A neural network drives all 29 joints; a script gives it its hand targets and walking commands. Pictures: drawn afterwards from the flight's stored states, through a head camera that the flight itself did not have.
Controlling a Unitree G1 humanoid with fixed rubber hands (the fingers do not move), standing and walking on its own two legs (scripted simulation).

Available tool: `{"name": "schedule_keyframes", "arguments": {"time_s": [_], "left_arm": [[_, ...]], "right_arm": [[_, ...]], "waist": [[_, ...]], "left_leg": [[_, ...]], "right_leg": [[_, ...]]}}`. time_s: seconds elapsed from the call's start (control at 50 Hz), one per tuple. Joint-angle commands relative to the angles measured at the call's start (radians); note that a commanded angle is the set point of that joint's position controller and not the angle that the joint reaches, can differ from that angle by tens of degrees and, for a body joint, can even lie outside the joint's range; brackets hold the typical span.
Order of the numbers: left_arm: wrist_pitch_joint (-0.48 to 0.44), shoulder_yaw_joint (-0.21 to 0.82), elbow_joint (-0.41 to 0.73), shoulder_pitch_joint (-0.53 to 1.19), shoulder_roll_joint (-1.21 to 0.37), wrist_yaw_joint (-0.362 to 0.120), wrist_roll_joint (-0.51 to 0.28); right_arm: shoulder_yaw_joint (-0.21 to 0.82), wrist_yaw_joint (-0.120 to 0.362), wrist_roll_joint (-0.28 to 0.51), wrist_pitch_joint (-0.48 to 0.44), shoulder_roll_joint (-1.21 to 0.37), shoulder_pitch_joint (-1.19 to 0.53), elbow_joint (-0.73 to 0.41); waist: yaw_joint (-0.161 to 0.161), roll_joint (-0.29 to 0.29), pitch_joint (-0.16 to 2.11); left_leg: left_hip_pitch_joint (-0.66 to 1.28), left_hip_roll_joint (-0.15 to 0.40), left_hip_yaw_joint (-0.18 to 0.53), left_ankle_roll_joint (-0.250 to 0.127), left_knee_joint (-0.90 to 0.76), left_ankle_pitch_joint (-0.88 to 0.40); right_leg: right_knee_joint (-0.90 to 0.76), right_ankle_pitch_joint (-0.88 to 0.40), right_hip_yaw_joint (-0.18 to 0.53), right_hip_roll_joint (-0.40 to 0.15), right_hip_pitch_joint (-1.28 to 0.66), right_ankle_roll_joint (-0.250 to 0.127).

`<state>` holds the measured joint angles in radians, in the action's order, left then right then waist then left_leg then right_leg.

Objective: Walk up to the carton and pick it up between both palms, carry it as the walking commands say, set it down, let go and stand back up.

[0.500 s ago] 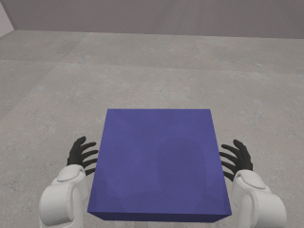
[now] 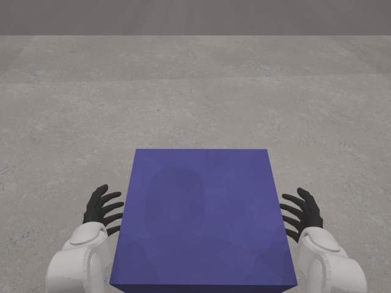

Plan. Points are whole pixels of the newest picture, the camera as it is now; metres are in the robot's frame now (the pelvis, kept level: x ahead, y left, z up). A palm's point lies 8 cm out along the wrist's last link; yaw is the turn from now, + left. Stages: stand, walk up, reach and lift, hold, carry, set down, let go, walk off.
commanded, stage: carry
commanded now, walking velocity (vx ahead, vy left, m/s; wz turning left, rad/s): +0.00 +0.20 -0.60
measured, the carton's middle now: (201, 219) +0.30 +0.01 +0.01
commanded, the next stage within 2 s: none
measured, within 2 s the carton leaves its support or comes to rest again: neither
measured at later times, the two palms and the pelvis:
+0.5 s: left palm (91, 202) +0.27 +0.22 +0.09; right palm (297, 272) +0.18 -0.13 +0.09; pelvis -0.01 +0.11 -0.01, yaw -17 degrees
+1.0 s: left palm (106, 193) +0.30 +0.20 +0.08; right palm out of the picture +0.09 -0.10 +0.08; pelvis +0.00 +0.19 +0.00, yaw -35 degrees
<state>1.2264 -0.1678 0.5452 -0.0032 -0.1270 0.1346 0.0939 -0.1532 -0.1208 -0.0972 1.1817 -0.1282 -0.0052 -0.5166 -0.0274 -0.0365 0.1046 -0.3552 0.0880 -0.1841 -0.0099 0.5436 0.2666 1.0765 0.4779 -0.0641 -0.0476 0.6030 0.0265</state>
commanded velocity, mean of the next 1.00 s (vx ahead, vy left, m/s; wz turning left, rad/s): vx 0.00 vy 0.20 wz -0.60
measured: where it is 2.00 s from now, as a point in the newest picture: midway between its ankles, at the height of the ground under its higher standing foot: outside the picture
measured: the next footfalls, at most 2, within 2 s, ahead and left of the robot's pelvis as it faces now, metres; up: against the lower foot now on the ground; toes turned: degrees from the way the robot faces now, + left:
right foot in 0.14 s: +0.02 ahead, -0.07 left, +0.00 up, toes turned -12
left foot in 0.50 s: +0.09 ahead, +0.24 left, +0.00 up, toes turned -11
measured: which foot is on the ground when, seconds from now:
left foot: down 0.00-0.14, up 0.16-0.48, down 0.50-0.82, up 0.84-1.00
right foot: up 0.00-0.12, down 0.14-0.50, up 0.52-0.80, down 0.82-1.00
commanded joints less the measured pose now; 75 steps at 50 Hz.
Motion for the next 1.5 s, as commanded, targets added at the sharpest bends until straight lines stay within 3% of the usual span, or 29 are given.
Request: {"name": "schedule_keyframes", "arguments": {"time_s": [0.0,0.06,0.1,0.12,0.14,0.16,0.2,0.26,0.46,0.48,0.5,0.52,0.56,0.62,0.72,0.78,0.8,0.82,0.84,0.88,0.94,1.14,1.16,1.18,1.2,1.22,1.3,1.42,1.48], "left_arm": [[-0.021,0.841,0.128,0.527,-0.800,-0.267,-0.443],[-0.005,0.796,0.078,0.456,-0.757,-0.261,-0.415],[0.008,0.774,0.036,0.431,-0.747,-0.262,-0.402],[0.014,0.758,0.009,0.417,-0.743,-0.261,-0.398],[0.012,0.746,-0.013,0.405,-0.731,-0.256,-0.398],[0.003,0.750,0.000,0.379,-0.737,-0.267,-0.394],[-0.016,0.752,0.030,0.424,-0.779,-0.278,-0.396],[-0.049,0.771,0.107,0.484,-0.846,-0.282,-0.413],[-0.043,0.807,0.128,0.405,-0.745,-0.259,-0.408],[-0.039,0.813,0.122,0.416,-0.741,-0.258,-0.408],[-0.032,0.816,0.114,0.416,-0.737,-0.255,-0.403],[-0.027,0.845,0.140,0.452,-0.754,-0.262,-0.419],[-0.022,0.879,0.130,0.525,-0.802,-0.275,-0.451],[-0.031,0.881,0.148,0.547,-0.830,-0.272,-0.457],[-0.020,0.817,0.096,0.447,-0.775,-0.257,-0.413],[-0.002,0.779,0.030,0.403,-0.759,-0.260,-0.391],[0.001,0.764,0.006,0.386,-0.754,-0.263,-0.385],[-0.003,0.755,-0.006,0.380,-0.742,-0.258,-0.387],[-0.012,0.765,0.013,0.370,-0.755,-0.266,-0.391],[-0.030,0.765,0.044,0.416,-0.792,-0.277,-0.395],[-0.060,0.783,0.113,0.467,-0.856,-0.280,-0.408],[-0.050,0.813,0.135,0.391,-0.750,-0.260,-0.402],[-0.047,0.819,0.129,0.398,-0.744,-0.259,-0.402],[-0.040,0.823,0.120,0.405,-0.742,-0.256,-0.400],[-0.033,0.839,0.133,0.430,-0.748,-0.259,-0.404],[-0.028,0.858,0.119,0.459,-0.764,-0.266,-0.417],[-0.036,0.890,0.154,0.551,-0.838,-0.273,-0.457],[-0.024,0.814,0.083,0.433,-0.782,-0.256,-0.404],[-0.008,0.778,0.021,0.401,-0.771,-0.261,-0.385]], "right_arm": [[0.753,0.238,0.401,0.003,-0.812,-0.433,-0.115],[0.772,0.230,0.400,0.022,-0.775,-0.406,-0.104],[0.773,0.227,0.396,0.035,-0.756,-0.392,-0.072],[0.766,0.228,0.395,0.038,-0.743,-0.409,-0.053],[0.772,0.234,0.387,0.045,-0.723,-0.403,-0.052],[0.798,0.231,0.406,0.044,-0.759,-0.455,-0.090],[0.833,0.241,0.434,0.029,-0.823,-0.525,-0.097],[0.847,0.252,0.461,0.003,-0.899,-0.548,-0.114],[0.793,0.224,0.396,0.011,-0.796,-0.372,-0.090],[0.780,0.225,0.388,0.012,-0.788,-0.360,-0.073],[0.766,0.227,0.379,0.016,-0.758,-0.346,-0.058],[0.755,0.232,0.394,0.004,-0.777,-0.357,-0.077],[0.739,0.239,0.379,0.001,-0.798,-0.378,-0.081],[0.743,0.242,0.392,-0.011,-0.825,-0.415,-0.111],[0.771,0.234,0.402,0.006,-0.785,-0.387,-0.117],[0.778,0.229,0.397,0.025,-0.761,-0.374,-0.077],[0.775,0.227,0.398,0.027,-0.757,-0.392,-0.064],[0.786,0.233,0.391,0.034,-0.739,-0.388,-0.069],[0.809,0.233,0.408,0.031,-0.772,-0.440,-0.100],[0.845,0.243,0.437,0.016,-0.833,-0.516,-0.108],[0.850,0.252,0.461,-0.010,-0.904,-0.530,-0.123],[0.798,0.224,0.398,0.000,-0.799,-0.359,-0.100],[0.787,0.223,0.391,0.002,-0.794,-0.351,-0.087],[0.773,0.223,0.379,0.006,-0.768,-0.336,-0.071],[0.763,0.228,0.391,0.000,-0.771,-0.357,-0.076],[0.752,0.231,0.388,-0.002,-0.779,-0.346,-0.084],[0.741,0.242,0.394,-0.018,-0.834,-0.408,-0.119],[0.773,0.234,0.401,0.001,-0.788,-0.379,-0.119],[0.776,0.230,0.398,0.018,-0.772,-0.373,-0.076]], "waist": [[0.031,0.230,0.192],[0.033,0.202,0.228],[0.014,0.127,0.220],[0.008,0.019,0.196],[0.023,-0.298,0.182],[0.012,-0.279,0.183],[0.018,-0.126,0.182],[0.020,-0.121,0.197],[0.019,-0.162,0.263],[0.026,-0.076,0.268],[0.035,0.193,0.244],[0.027,0.370,0.242],[0.031,0.250,0.178],[0.026,0.243,0.164],[0.041,0.221,0.229],[0.015,0.124,0.221],[0.006,0.016,0.198],[0.018,-0.292,0.177],[0.010,-0.269,0.169],[0.018,-0.127,0.165],[0.021,-0.113,0.193],[0.018,-0.182,0.250],[0.022,-0.119,0.262],[0.030,0.100,0.247],[0.031,0.353,0.217],[0.025,0.319,0.208],[0.027,0.248,0.154],[0.041,0.211,0.227],[0.016,0.094,0.218]], "left_leg": [[0.149,0.172,0.072,-0.109,-0.151,-0.233],[0.185,0.209,0.088,-0.131,-0.059,-0.311],[0.124,0.177,0.025,-0.062,0.066,-0.260],[-0.076,0.148,0.020,-0.002,0.182,-0.120],[-0.359,0.004,-0.015,0.068,0.340,0.271],[-0.403,-0.013,0.116,0.089,0.511,0.356],[-0.414,0.015,0.201,0.084,0.624,0.228],[-0.338,0.003,0.165,0.097,0.575,0.062],[0.138,-0.073,0.047,0.068,-0.108,0.049],[0.272,0.020,0.103,0.051,-0.170,0.027],[0.359,0.271,0.376,-0.020,-0.259,-0.117],[0.248,0.426,0.469,-0.130,-0.233,-0.251],[0.138,0.303,0.288,-0.134,-0.219,-0.265],[0.159,0.194,0.116,-0.101,-0.192,-0.234],[0.206,0.221,0.100,-0.132,-0.083,-0.313],[0.135,0.188,0.015,-0.047,0.071,-0.245],[-0.069,0.156,0.011,0.020,0.177,-0.077],[-0.352,0.014,-0.018,0.086,0.340,0.277],[-0.397,0.006,0.105,0.101,0.500,0.347],[-0.410,0.027,0.194,0.091,0.610,0.222],[-0.350,0.007,0.164,0.099,0.575,0.073],[0.094,-0.082,0.038,0.075,-0.073,0.065],[0.226,-0.021,0.071,0.061,-0.148,0.041],[0.334,0.195,0.282,0.016,-0.251,-0.040],[0.281,0.410,0.486,-0.107,-0.245,-0.186],[0.194,0.392,0.421,-0.147,-0.233,-0.245],[0.152,0.199,0.122,-0.098,-0.199,-0.213],[0.220,0.234,0.097,-0.129,-0.065,-0.349],[0.107,0.180,-0.005,-0.021,0.109,-0.206]], "right_leg": [[-0.100,-0.018,-0.036,0.012,-0.079,-0.004],[-0.318,-0.023,-0.062,0.038,-0.160,-0.029],[-0.624,-0.228,-0.048,0.018,-0.292,-0.036],[-0.673,-0.333,0.136,-0.107,-0.463,-0.052],[-0.681,-0.811,0.577,-0.420,-0.608,-0.174],[-0.672,-0.953,0.661,-0.455,-0.545,-0.253],[-0.670,-0.750,0.498,-0.370,-0.520,-0.220],[-0.654,-0.605,0.305,-0.223,-0.461,-0.154],[-0.553,-0.438,0.273,-0.127,-0.235,-0.105],[-0.457,-0.310,0.213,-0.080,-0.110,-0.076],[-0.216,0.006,0.097,0.045,0.114,-0.022],[-0.015,0.202,0.013,0.046,0.151,0.001],[0.124,0.100,0.035,-0.018,0.095,-0.003],[0.052,-0.022,-0.002,-0.015,0.039,0.011],[-0.247,0.009,-0.051,0.033,-0.118,-0.013],[-0.639,-0.237,-0.056,0.019,-0.289,-0.026],[-0.691,-0.344,0.144,-0.113,-0.456,-0.046],[-0.682,-0.814,0.567,-0.406,-0.600,-0.171],[-0.666,-0.963,0.627,-0.443,-0.549,-0.245],[-0.667,-0.783,0.473,-0.357,-0.529,-0.214],[-0.648,-0.676,0.310,-0.232,-0.489,-0.154],[-0.562,-0.510,0.286,-0.145,-0.284,-0.105],[-0.497,-0.401,0.248,-0.102,-0.178,-0.079],[-0.276,-0.105,0.145,-0.009,0.000,-0.037],[-0.084,0.163,0.028,0.085,0.160,0.002],[0.065,0.164,0.037,0.008,0.116,0.007],[0.060,-0.028,0.007,-0.014,0.042,0.021],[-0.290,-0.004,-0.054,0.044,-0.129,-0.008],[-0.666,-0.261,-0.017,-0.010,-0.339,-0.022]]}}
